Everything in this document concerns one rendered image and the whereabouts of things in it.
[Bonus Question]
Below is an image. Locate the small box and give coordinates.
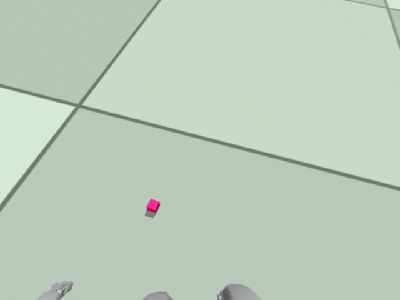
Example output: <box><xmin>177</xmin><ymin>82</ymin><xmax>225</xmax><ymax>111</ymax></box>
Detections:
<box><xmin>147</xmin><ymin>199</ymin><xmax>160</xmax><ymax>213</ymax></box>

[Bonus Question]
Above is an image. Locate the left robot hand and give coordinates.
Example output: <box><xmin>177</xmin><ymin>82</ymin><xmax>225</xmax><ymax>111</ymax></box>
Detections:
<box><xmin>38</xmin><ymin>281</ymin><xmax>73</xmax><ymax>300</ymax></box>

